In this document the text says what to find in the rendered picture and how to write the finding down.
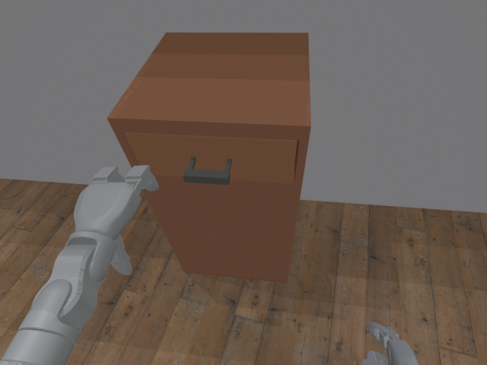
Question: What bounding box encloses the drawer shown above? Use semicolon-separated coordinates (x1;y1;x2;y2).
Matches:
125;132;297;183

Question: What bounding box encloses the robot left forearm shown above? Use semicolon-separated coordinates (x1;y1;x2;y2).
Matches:
0;230;116;365

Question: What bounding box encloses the robot right hand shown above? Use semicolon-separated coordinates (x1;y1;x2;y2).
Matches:
362;322;419;365

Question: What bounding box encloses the cabinet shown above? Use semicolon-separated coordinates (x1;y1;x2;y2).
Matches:
107;33;311;283

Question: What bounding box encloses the robot left hand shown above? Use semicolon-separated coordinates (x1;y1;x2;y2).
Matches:
74;165;159;275

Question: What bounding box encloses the handle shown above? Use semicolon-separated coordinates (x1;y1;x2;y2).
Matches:
183;157;232;185

